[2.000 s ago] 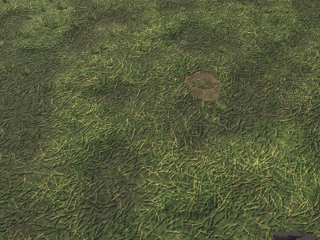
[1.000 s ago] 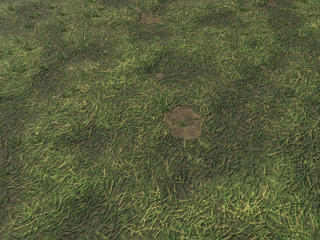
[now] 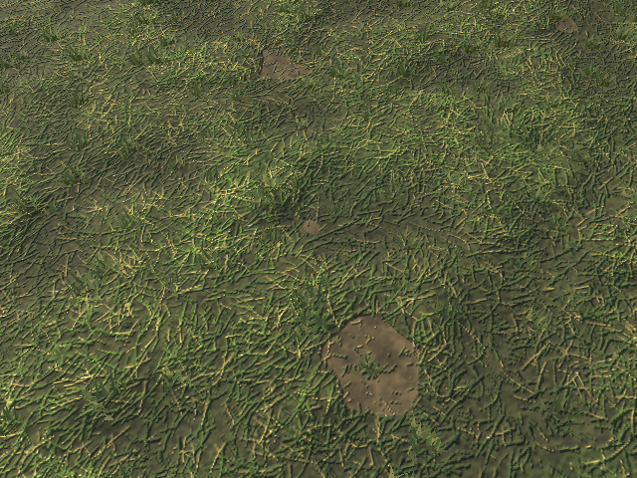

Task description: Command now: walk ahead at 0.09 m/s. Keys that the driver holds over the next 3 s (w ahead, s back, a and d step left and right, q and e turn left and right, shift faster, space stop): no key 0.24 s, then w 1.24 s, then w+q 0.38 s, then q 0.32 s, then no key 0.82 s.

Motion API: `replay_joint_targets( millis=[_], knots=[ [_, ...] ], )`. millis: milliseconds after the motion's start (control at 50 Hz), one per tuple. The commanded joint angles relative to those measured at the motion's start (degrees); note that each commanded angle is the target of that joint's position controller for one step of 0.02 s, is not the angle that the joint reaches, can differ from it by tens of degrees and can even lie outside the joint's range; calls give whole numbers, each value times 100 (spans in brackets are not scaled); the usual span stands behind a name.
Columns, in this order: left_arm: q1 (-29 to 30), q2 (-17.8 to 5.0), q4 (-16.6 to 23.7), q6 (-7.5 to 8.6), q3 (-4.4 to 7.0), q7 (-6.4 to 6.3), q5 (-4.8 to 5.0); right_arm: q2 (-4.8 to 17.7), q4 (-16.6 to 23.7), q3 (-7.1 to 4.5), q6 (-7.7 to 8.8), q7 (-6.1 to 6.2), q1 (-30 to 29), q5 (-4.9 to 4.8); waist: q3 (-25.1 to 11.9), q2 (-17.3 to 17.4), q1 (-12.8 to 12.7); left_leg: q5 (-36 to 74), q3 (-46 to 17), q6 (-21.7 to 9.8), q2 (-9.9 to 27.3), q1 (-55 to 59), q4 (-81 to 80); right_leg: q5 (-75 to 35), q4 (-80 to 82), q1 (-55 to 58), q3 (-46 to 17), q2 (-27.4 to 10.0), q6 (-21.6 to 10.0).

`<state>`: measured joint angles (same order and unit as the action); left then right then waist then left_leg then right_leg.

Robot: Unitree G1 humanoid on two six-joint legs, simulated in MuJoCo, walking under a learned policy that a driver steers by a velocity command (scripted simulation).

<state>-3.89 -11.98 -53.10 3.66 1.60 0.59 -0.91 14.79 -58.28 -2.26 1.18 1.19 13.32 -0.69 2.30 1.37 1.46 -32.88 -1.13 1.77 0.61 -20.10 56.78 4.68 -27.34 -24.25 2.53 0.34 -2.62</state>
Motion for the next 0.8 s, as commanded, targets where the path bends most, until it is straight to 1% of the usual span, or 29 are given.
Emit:
replay_joint_targets(
  millis=[20,60,100,140,160,180,200,220,240,260,300,320,360,380,400,420,460,480,500,520,540,560,580,600,620,640,680,740,800],
  knots=[
    [297,-802,272,-52,150,-62,-92,287,63,-94,-208,146,524,34,-771,-850,146,396,-73,90,331,16,-496,-192,1266,510,-1431,-1325,-906],
    [252,-765,225,-86,145,-97,-93,204,-15,-77,-238,180,571,64,-859,-925,141,829,54,57,253,498,-1175,233,1354,313,-1195,-1180,-897],
    [249,-773,171,-124,137,-130,-1,199,-91,-80,-255,161,598,92,-897,-872,199,1667,166,-21,193,951,-1937,1111,1382,193,-1105,-1105,-805],
    [128,-697,66,-171,105,-151,84,240,-114,-84,-265,114,525,193,-690,-777,224,2185,258,-181,133,1342,-2634,2320,1411,-87,-1008,-915,-468],
    [-33,-636,-23,-184,83,-149,75,332,-57,-82,-263,106,436,252,-459,-629,168,2198,45,-306,326,1292,-2966,2713,1367,-172,-962,-792,-214],
    [-109,-670,-45,-197,98,-148,40,551,11,-100,-251,119,361,226,-207,-352,26,1758,-181,-448,582,969,-3248,2642,1139,-109,-805,-588,-26],
    [-251,-603,-33,-225,112,-183,50,753,-69,-154,-211,106,207,140,7,377,-204,623,-235,-553,517,80,-3443,2057,930,438,-381,-238,112],
    [-217,-644,-77,-233,112,-216,22,539,-46,-112,-138,93,52,127,92,484,-186,354,-260,-484,467,-363,-3716,1539,621,971,-321,-213,147],
    [-283,-627,-106,-237,122,-231,30,421,-63,-80,-74,93,-31,156,44,563,-250,444,-265,-383,486,-461,-3827,1184,470,1226,-282,-205,107],
    [-391,-635,-193,-253,131,-250,31,453,-91,-98,-27,90,15,140,-48,531,-235,343,-222,-333,425,-388,-3843,1357,340,1285,-216,-156,53],
    [-436,-713,-254,-245,180,-251,87,607,-90,-166,21,105,190,58,-22,465,-134,-274,-373,-511,482,-103,-3836,2208,-41,821,4,33,-48],
    [-346,-673,-237,-209,187,-235,117,676,-99,-198,41,107,355,28,70,494,-44,-625,-636,-676,650,73,-3967,2398,-253,469,83,99,-69],
    [-90,-498,-147,-81,180,-160,156,895,-154,-286,119,115,673,-38,285,898,116,-916,-1676,-1133,1389,619,-4437,1824,-1019,-292,215,176,-89],
    [-45,-482,-114,-10,188,-113,169,912,-174,-310,170,122,717,-57,370,1000,128,-729,-2018,-1321,1699,761,-4509,1670,-1309,-510,67,-1,-163],
    [-57,-486,-97,57,198,-70,196,834,-161,-304,222,120,686,-61,400,961,85,-389,-2075,-1376,1805,897,-4478,1704,-1377,-644,-19,-117,-233],
    [-111,-479,-103,112,204,-40,221,769,-128,-297,260,103,595,-77,396,865,6,-14,-1943,-1326,1766,959,-4370,1775,-1189,-565,-28,-162,-292],
    [-616,-484,-306,165,244,-23,256,759,-10,-299,265,49,214,-134,270,666,-341,624,-1266,-1045,1342,466,-4045,1413,-138,699,178,2,-345],
    [-1075,-610,-507,154,315,-37,238,765,59,-306,264,34,75,-130,92,548,-512,1119,-935,-901,1083,80,-3673,1049,-12,1541,119,53,-315],
    [-1694,-898,-657,148,415,-66,218,601,181,-259,293,20,-144,-97,-113,-73,-745,1911,-358,-649,680,-465,-2516,1109,398,2316,-705,-474,-477],
    [-2369,-1526,-805,125,582,-65,237,185,380,-170,382,27,-124,-65,-399,-1763,-837,1430,547,-238,-88,-1778,-649,1605,1219,3401,-2728,-1578,-1122],
    [-2641,-1294,-846,187,467,-18,169,342,477,-198,466,29,-332,-70,-438,-1735,-929,175,12,-256,-149,-2616,696,1616,1608,3636,-4072,-2254,-1566],
    [-2266,-945,-751,249,329,-23,122,442,468,-237,525,-30,-318,-167,-193,-1116,-653,440,-319,-443,213,-3053,1382,1480,1449,3540,-3658,-2230,-1452],
    [-1950,-805,-617,286,272,-5,100,398,416,-223,550,-81,-291,-203,-149,-803,-513,959,-306,-590,423,-3096,1488,1298,1459,3353,-3047,-1979,-1256],
    [-1734,-817,-540,295,246,21,108,383,405,-238,562,-98,-353,-168,5,-543,-416,1420,-262,-649,579,-3117,1227,986,1561,3120,-2587,-1833,-1114],
    [-1617,-717,-502,285,191,26,102,419,411,-274,545,-106,-430,-113,62,-469,-335,1747,-241,-650,709,-2898,885,428,1649,2862,-2159,-1684,-972],
    [-1666,-636,-515,247,153,18,86,368,411,-282,512,-128,-433,-95,46,-533,-295,1920,-154,-604,728,-2645,613,19,1725,2685,-1804,-1530,-893],
    [-1833,-737,-550,199,158,-42,79,222,474,-259,447,-156,-602,-49,68,-557,-301,2233,30,-437,668,-2477,27,-507,1847,2523,-1365,-1382,-900],
    [-1863,-956,-530,165,199,-137,84,18,757,-156,413,-183,-1351,-27,259,-492,-412,2940,207,-269,498,-2095,-1338,-599,2037,2085,-912,-1224,-857],
    [-2083,-1030,-599,169,245,-154,133,66,919,-104,402,-248,-1858,-76,391,-591,-540,3449,370,-260,318,-1603,-2110,-386,2159,1904,-667,-1212,-824]
  ],
)
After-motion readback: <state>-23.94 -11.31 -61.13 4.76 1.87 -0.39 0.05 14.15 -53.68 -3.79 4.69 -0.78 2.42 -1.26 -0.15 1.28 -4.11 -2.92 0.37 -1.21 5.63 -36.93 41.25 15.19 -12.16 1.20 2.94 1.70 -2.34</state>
